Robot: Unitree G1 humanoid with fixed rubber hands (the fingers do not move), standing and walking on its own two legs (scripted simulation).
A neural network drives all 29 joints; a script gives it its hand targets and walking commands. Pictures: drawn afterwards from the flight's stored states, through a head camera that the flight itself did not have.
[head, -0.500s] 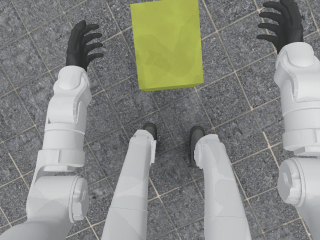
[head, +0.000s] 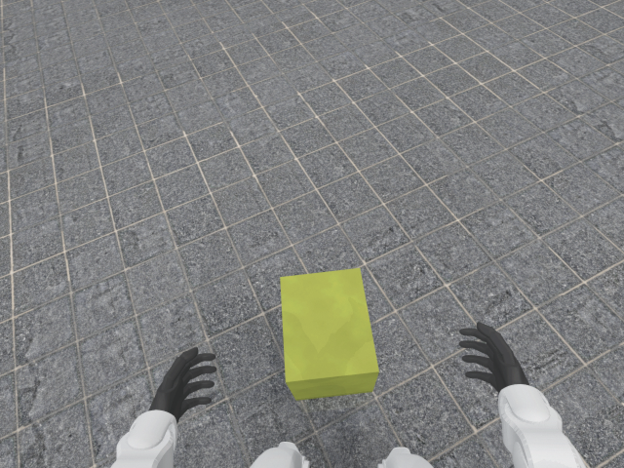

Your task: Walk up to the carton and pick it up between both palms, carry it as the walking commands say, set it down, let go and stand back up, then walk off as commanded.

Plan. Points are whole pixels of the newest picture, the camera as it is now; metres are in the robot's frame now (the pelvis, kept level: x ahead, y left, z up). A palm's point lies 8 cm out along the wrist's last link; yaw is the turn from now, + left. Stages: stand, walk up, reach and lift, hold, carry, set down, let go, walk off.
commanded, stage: let go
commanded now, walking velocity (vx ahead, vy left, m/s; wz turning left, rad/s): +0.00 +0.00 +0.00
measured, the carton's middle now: (327, 335) +0.49 +0.05 -0.62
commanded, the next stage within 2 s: stand in 0.70 s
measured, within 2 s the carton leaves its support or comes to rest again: neither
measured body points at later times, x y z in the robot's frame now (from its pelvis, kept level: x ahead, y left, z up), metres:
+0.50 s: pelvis +0.06 -0.01 +0.02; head +0.08 -0.01 +0.47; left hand +0.23 +0.22 -0.06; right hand +0.21 -0.24 -0.06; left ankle +0.04 +0.12 -0.71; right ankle +0.04 -0.12 -0.71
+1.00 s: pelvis +0.06 +0.01 +0.02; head -0.02 +0.03 +0.47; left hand +0.15 +0.30 -0.09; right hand +0.17 -0.27 -0.07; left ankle +0.04 +0.12 -0.71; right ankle +0.04 -0.12 -0.71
